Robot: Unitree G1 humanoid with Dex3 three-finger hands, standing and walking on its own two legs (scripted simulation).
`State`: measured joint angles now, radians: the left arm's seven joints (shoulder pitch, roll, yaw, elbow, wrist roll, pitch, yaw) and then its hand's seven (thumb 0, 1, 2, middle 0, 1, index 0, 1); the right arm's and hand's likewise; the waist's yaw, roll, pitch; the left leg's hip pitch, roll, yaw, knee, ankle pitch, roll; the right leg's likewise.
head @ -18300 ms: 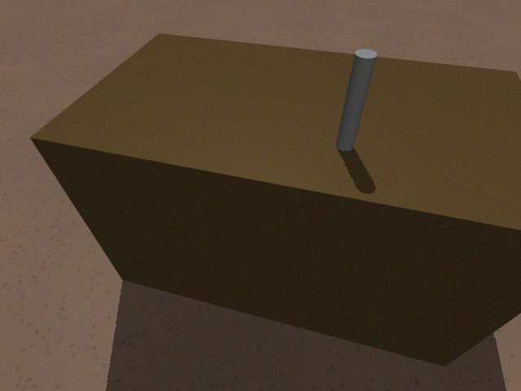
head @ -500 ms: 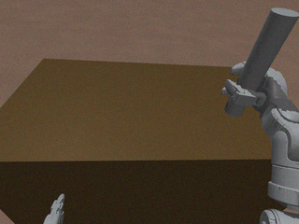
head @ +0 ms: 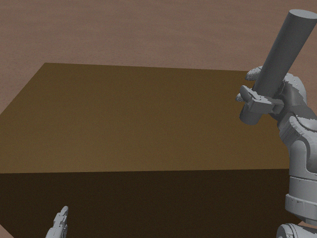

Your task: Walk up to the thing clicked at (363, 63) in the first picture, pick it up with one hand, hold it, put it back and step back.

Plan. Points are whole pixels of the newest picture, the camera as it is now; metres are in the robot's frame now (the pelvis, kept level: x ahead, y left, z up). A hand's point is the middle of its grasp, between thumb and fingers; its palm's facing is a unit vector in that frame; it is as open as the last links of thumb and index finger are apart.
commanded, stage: hold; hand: right
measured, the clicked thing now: (270, 77) +0.34 -0.18 +0.31
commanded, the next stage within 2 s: crouch in 0.36 s
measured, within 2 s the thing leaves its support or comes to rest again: neither
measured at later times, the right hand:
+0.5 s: hand (253, 92) +0.35 -0.17 +0.27, palm faces +0.10 +0.99 -0.01, open 5.6 cm
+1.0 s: hand (234, 100) +0.43 -0.17 +0.20, palm faces +0.14 +0.99 +0.00, open 5.5 cm
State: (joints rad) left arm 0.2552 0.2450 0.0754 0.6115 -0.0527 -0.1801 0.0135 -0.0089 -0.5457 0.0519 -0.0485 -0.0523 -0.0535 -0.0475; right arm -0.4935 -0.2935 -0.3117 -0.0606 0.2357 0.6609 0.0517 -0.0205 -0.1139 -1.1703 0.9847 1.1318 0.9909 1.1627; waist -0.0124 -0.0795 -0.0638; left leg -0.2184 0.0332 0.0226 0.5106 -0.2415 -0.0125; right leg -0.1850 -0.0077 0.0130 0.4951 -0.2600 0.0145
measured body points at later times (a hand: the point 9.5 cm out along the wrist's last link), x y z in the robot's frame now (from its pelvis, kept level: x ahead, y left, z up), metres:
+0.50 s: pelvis +0.00 +0.00 +0.00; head -0.04 +0.04 +0.45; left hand +0.17 +0.25 -0.08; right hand +0.34 -0.22 +0.27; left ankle +0.02 +0.13 -0.74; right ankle +0.01 -0.13 -0.74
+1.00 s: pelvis -0.02 +0.00 +0.00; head -0.02 +0.02 +0.45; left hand +0.13 +0.26 -0.09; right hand +0.41 -0.23 +0.20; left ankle +0.02 +0.13 -0.74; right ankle +0.01 -0.13 -0.74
